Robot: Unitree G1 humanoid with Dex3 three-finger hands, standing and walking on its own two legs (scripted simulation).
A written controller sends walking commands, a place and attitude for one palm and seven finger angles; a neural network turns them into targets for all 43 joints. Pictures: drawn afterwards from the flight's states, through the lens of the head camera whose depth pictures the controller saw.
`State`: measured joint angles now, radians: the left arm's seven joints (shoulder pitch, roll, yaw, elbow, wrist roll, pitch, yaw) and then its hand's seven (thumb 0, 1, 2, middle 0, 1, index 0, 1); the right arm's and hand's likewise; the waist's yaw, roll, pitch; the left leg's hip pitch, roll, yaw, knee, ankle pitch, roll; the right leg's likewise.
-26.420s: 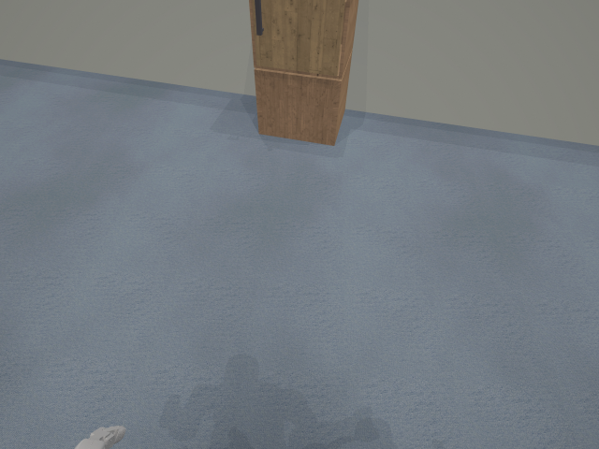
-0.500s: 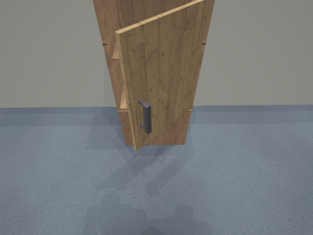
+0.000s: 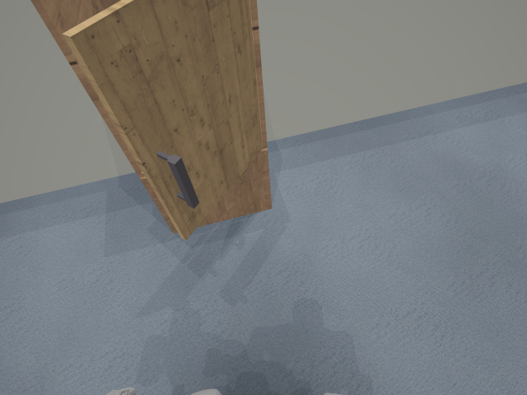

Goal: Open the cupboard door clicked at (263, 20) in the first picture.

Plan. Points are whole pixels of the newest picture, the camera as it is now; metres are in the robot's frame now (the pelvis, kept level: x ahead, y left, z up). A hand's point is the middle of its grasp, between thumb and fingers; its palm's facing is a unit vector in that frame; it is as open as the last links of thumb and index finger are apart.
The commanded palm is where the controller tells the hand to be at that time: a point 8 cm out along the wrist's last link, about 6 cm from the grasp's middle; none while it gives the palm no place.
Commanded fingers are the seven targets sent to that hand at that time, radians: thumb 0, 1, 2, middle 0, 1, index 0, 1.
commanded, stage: walk to a spot facing it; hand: left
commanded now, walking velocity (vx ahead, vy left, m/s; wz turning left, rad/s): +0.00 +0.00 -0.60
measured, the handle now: (178, 180) +0.53 +0.24 -0.09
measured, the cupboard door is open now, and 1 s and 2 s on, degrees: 43 43 43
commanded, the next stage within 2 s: none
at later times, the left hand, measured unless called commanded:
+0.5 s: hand out of the picture +0.09 +0.16 -0.17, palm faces -0.17 -0.96 -0.22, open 7.4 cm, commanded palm none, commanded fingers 0.00 0.90 0.90 -0.20 -0.30 -0.20 -0.30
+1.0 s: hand (261, 325) +0.25 +0.04 -0.14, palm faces -0.54 -0.78 -0.31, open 7.4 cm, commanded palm none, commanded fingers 0.00 0.90 0.90 -0.20 -0.30 -0.20 -0.30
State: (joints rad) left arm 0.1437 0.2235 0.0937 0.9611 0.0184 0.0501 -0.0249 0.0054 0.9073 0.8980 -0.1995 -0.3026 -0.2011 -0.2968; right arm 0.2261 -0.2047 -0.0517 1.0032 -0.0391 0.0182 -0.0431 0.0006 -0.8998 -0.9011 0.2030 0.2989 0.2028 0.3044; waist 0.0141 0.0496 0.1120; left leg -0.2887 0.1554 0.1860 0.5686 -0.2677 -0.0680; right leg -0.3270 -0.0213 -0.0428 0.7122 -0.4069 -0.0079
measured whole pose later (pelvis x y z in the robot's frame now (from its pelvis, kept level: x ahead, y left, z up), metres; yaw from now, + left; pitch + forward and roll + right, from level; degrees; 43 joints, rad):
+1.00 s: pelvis +0.03 -0.08 +0.00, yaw -34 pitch +1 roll +1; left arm 0.11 0.24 0.06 0.88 0.02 0.03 -0.01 0.00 0.91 0.90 -0.20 -0.30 -0.20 -0.30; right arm 0.22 -0.27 -0.06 0.93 -0.01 0.06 -0.03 0.01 -0.90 -0.90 0.20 0.30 0.20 0.30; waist -0.01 0.04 0.13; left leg -0.43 0.09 0.04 1.11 -0.50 -0.07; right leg -0.33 0.03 -0.02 0.62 -0.31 -0.06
